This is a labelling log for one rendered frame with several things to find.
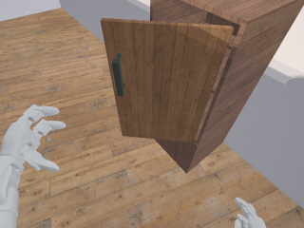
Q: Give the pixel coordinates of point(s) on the cupboard door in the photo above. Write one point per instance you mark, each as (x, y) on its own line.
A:
(168, 70)

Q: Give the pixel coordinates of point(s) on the robot right hand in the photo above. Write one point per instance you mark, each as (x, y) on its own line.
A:
(251, 220)

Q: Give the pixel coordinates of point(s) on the handle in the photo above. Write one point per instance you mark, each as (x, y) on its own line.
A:
(116, 65)

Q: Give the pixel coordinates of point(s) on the robot left forearm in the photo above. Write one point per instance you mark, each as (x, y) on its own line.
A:
(10, 171)

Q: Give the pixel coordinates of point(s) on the robot left hand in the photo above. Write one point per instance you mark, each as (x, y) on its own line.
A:
(19, 134)

